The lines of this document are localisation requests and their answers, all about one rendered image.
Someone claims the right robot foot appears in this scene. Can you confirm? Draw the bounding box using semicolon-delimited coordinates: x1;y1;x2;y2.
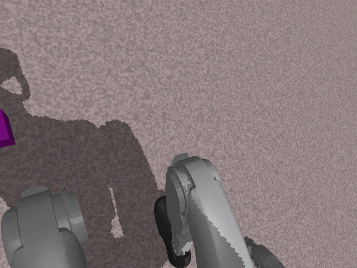
154;196;191;268

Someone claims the carton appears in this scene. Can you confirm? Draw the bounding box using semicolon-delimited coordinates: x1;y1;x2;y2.
0;109;16;148

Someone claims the right robot hand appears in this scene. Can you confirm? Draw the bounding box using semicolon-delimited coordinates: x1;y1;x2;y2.
244;236;285;268

